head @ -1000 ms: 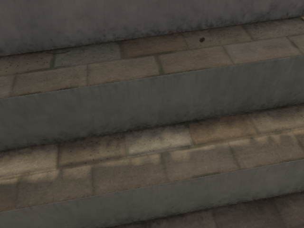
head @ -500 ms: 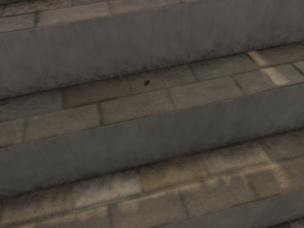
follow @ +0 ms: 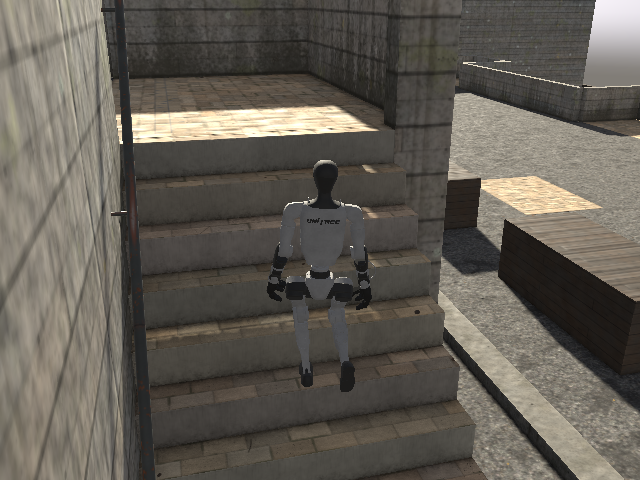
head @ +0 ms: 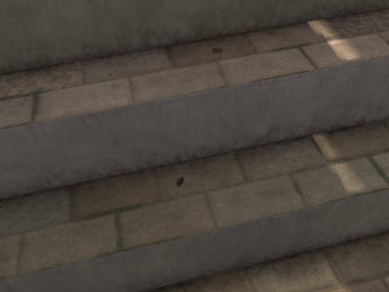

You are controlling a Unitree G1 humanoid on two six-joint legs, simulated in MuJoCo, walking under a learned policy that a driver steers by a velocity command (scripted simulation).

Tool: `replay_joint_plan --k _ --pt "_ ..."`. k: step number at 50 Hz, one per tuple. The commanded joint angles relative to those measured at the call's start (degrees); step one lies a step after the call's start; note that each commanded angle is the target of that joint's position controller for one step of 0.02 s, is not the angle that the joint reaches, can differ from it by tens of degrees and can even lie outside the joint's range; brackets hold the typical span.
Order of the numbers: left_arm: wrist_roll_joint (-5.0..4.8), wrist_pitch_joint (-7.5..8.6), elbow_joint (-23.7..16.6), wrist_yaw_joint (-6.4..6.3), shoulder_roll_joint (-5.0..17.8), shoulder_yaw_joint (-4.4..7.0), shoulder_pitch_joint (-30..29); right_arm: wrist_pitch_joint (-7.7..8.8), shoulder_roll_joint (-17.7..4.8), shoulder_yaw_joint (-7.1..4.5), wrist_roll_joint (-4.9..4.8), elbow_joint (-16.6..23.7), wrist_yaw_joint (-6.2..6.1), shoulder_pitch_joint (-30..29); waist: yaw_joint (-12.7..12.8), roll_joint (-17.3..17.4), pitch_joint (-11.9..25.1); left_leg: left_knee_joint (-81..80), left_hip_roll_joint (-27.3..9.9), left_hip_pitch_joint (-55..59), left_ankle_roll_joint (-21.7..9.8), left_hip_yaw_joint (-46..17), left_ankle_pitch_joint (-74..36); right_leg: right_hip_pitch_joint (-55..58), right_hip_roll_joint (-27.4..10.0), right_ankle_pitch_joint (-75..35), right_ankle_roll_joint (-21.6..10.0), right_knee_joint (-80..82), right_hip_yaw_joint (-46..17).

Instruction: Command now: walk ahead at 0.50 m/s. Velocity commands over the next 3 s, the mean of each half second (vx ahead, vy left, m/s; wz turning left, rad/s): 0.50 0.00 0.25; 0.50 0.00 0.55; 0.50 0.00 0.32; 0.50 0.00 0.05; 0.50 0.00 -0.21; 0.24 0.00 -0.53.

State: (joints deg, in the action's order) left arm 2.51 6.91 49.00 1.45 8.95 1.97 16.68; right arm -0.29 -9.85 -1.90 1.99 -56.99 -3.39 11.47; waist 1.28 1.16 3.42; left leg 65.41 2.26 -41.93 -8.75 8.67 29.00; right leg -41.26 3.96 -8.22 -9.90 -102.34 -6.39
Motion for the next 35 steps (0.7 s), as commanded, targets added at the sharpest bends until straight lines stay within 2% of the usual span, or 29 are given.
replay_joint_plan --k 1,3,5,6,7,8,9,10,11,12,13,14,15,16,17,18,19,20,21,22,23,24,26,27,30,31,33,34,35 --pt "0.20 -1.74 -8.2 -0.36 -7.3 -2.97 -0.8 2.78 4.8 0.83 0.93 -2.8 0.90 -3.6 6.0 -0.5 -7.5 -36.4 -14.2 -1.3 0.0 -31.6 21.5 -21.4 0.8 7.3 1.5 -17.9 -4.5" --pt "-1.42 -2.73 -6.2 -0.97 -5.6 -2.77 2.4 4.45 3.4 0.93 -0.10 -4.3 1.13 -2.3 7.0 -0.5 -7.7 -37.8 -14.2 -2.4 -1.6 -25.3 12.3 -21.7 0.8 4.0 3.8 -18.0 -2.2" --pt "-1.78 -3.89 -7.5 -1.69 -3.8 -2.49 -0.6 5.80 -0.9 0.11 -1.25 -4.7 1.19 -0.1 6.7 -0.6 -6.9 -40.1 -15.0 0.6 -2.0 -23.1 11.1 -23.4 -2.3 4.2 5.6 -12.8 -0.9" --pt "-1.75 -4.32 -8.0 -1.83 -3.0 -2.41 -2.7 6.20 -1.6 -0.08 -1.68 -4.8 0.91 1.1 6.2 -0.6 -6.8 -41.1 -14.8 1.7 -2.5 -22.7 11.2 -23.7 -4.4 3.7 6.5 -9.4 1.5" --pt "-2.93 -6.84 -6.9 2.94 8.5 -0.99 -7.6 4.75 -2.4 2.20 5.97 3.9 5.65 -11.0 1.8 0.6 3.4 -42.6 -8.6 -10.1 -4.9 -16.0 5.2 -17.5 -2.2 -1.8 0.1 2.5 1.9" --pt "-0.45 -8.52 -4.2 4.09 9.8 0.12 -4.3 4.06 -7.0 1.36 5.68 7.6 7.28 -17.7 6.1 5.3 4.2 -46.7 -9.6 -15.6 -5.4 -13.7 1.4 -7.0 -5.3 -0.6 -0.4 3.6 7.9" --pt "1.41 -9.49 -2.4 5.25 8.7 -0.55 -0.3 2.85 -9.0 1.38 4.20 9.9 7.53 -20.4 7.9 4.1 7.8 -45.3 -7.3 -18.3 -3.6 -10.3 -2.7 3.0 -5.2 -0.9 -0.5 9.7 9.5" --pt "2.07 -9.31 -1.7 6.16 9.3 -0.24 -3.5 2.23 -7.9 1.64 2.46 10.0 7.39 -14.2 3.6 2.7 8.4 -47.3 -9.6 -12.7 -4.9 -10.5 -4.6 8.0 -5.9 4.9 1.0 20.2 12.5" --pt "3.11 -8.80 -2.8 5.86 7.6 -0.65 -6.7 2.44 -7.7 1.64 1.49 8.3 7.04 -6.6 -0.6 3.6 7.4 -46.2 -12.0 -4.7 -7.0 -13.3 -2.1 6.7 -6.2 12.7 2.7 30.9 13.2" --pt "2.57 -8.32 -2.7 4.52 6.3 -0.43 -6.5 3.59 -8.5 1.21 1.23 7.1 7.47 -2.9 -1.2 6.3 6.3 -45.0 -14.5 2.8 -7.3 -16.9 -2.7 7.7 -7.2 15.0 4.6 38.8 9.9" --pt "3.02 -8.45 -2.4 3.03 5.8 -0.67 -6.1 4.52 -7.9 1.16 1.00 5.7 7.72 -1.4 -1.6 6.6 5.2 -43.0 -16.0 10.3 -8.3 -20.0 -3.4 6.9 -8.1 20.0 5.4 48.9 7.3" --pt "3.07 -8.04 -3.0 1.94 5.5 -0.56 -7.7 5.50 -7.2 0.93 -0.34 5.1 7.84 1.4 -3.1 6.6 3.8 -41.7 -16.4 16.6 -9.9 -22.6 -1.3 6.6 -6.5 29.5 7.0 59.5 8.5" --pt "1.88 -6.83 -3.0 1.43 5.6 -0.24 -6.5 5.70 -6.7 0.72 -1.15 3.8 7.81 3.9 -2.9 3.7 4.3 -35.4 -14.4 19.0 -9.7 -22.7 0.6 12.2 -4.5 29.8 7.6 72.2 10.2" --pt "1.50 -5.27 -0.3 1.14 5.9 0.18 -0.9 5.19 -5.4 0.77 -0.13 3.1 8.52 6.9 -2.6 0.7 5.7 -24.3 -10.6 17.4 -8.6 -20.3 -6.3 20.2 -5.0 30.4 7.8 77.1 7.9" --pt "1.97 -3.68 4.4 0.90 9.5 1.50 10.1 4.60 -0.3 1.98 1.09 2.4 9.92 7.8 0.2 -8.6 7.1 0.1 -4.0 1.6 -4.2 -16.2 -14.7 32.8 -11.7 24.5 0.0 74.1 -2.2" --pt "2.80 -2.93 5.4 0.18 15.8 3.20 15.5 5.41 0.5 2.41 1.62 1.1 11.41 15.2 2.1 -21.2 7.4 26.5 3.7 -31.7 1.1 -20.5 -6.3 49.6 -28.0 27.5 -19.5 81.5 -36.5" --pt "5.32 -2.83 7.0 0.17 13.0 2.66 16.3 7.11 -1.5 2.20 -0.12 0.1 11.97 9.9 4.8 -13.0 0.9 56.1 4.5 -46.1 0.3 -30.8 -16.0 49.0 -31.7 33.9 -20.1 86.3 -50.7" --pt "4.11 -3.14 9.9 1.98 11.2 1.99 10.9 7.36 -3.0 2.18 -2.62 1.1 10.42 1.0 3.1 -7.1 -3.8 71.4 4.0 -54.3 -2.0 -29.4 -22.6 45.8 -28.1 31.4 -13.3 82.7 -39.0" --pt "3.09 -3.54 9.2 3.25 6.9 0.22 5.2 6.12 -3.4 1.60 -3.57 1.7 9.50 -0.1 0.3 0.0 -2.2 69.0 3.6 -51.8 -5.3 -28.0 -28.9 38.4 -23.8 28.9 -5.6 81.8 -25.1" --pt "2.14 -4.31 9.8 3.56 3.8 -1.30 3.6 5.44 -3.9 1.68 -3.62 2.0 8.97 0.4 -0.4 1.2 0.4 68.6 2.6 -47.0 -8.1 -28.4 -33.5 33.7 -21.7 27.1 -2.2 81.2 -18.5" --pt "1.33 -4.82 10.4 3.35 0.6 -2.74 0.9 4.60 -3.1 1.91 -2.66 3.0 9.23 -0.1 -1.8 1.3 2.7 69.8 1.4 -44.0 -8.9 -25.3 -32.6 29.9 -18.8 25.7 -1.8 81.4 -11.2" --pt "1.07 -4.63 11.0 3.19 -0.3 -3.42 0.5 3.79 -1.6 2.54 -2.23 4.1 9.40 -1.2 -2.7 -0.7 2.4 71.6 1.0 -44.5 -9.1 -22.9 -30.2 28.6 -17.6 25.1 -2.5 82.9 -7.1" --pt "3.07 -3.24 13.7 2.55 -0.3 -4.30 5.8 3.28 -0.6 3.57 -2.08 4.8 9.79 -4.2 -2.9 -3.5 0.8 80.8 0.6 -52.4 -9.5 -20.1 -29.1 31.3 -18.6 21.9 -3.7 84.1 -4.5" --pt "4.20 -2.62 14.3 2.52 0.3 -4.36 7.6 3.24 -0.4 3.91 -2.25 5.3 9.82 -6.1 -3.0 -2.6 -0.1 79.9 0.0 -54.2 -9.6 -19.3 -31.0 31.7 -18.4 20.8 -2.8 84.2 -1.5" --pt "5.50 -1.22 13.4 2.37 1.6 -4.07 8.8 2.60 -0.4 4.26 -2.53 7.7 9.37 -12.3 -1.9 -3.5 0.4 65.3 -3.1 -47.2 -8.2 -13.0 -36.4 27.8 -15.4 13.2 -1.4 88.7 8.1" --pt "6.41 -1.76 13.2 3.00 1.4 -4.07 9.6 1.62 -1.5 4.16 -3.40 9.9 8.43 -16.2 -0.6 -3.7 1.0 56.9 -3.9 -46.5 -7.4 -11.5 -35.4 27.9 -17.2 11.8 -2.2 91.5 8.8" --pt "6.89 -2.10 16.5 3.63 0.2 -4.55 18.7 -0.84 -0.6 3.89 -3.10 12.2 6.61 -20.7 1.7 -7.1 0.4 50.4 -4.6 -51.9 -7.5 -9.7 -30.6 37.2 -19.7 2.5 -3.0 92.3 7.9" --pt "5.18 -3.30 16.3 5.83 2.8 -4.19 13.6 -3.34 -0.4 4.74 -1.88 14.0 7.10 -26.0 -1.0 -9.3 -2.4 39.2 -7.2 -44.5 -7.8 -4.0 -15.2 32.2 -23.0 -7.2 -4.8 98.9 10.1" --pt "3.12 -3.92 16.3 7.75 5.9 -3.68 9.1 -6.49 -1.8 5.07 -1.08 18.2 8.01 -31.4 -5.0 -9.4 -2.4 24.7 -4.6 -27.1 -9.1 2.2 -9.4 18.9 -21.8 -36.6 -7.6 101.6 10.9"
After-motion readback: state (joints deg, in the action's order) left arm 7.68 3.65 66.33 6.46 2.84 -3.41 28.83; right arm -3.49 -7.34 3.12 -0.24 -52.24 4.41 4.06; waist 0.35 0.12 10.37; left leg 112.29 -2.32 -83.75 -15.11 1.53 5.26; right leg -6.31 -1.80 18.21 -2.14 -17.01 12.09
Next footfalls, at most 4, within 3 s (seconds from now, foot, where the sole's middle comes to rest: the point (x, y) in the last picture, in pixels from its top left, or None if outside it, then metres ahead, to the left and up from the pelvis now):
0.32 right None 0.14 -0.18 -0.68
0.76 left None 0.33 0.06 -0.47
1.24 right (240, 184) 0.61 -0.05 -0.25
1.86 left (70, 95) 0.71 0.34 -0.04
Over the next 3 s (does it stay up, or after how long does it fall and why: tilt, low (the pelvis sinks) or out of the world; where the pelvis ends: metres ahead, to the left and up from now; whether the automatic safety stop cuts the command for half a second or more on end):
stays up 1.00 0.40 0.98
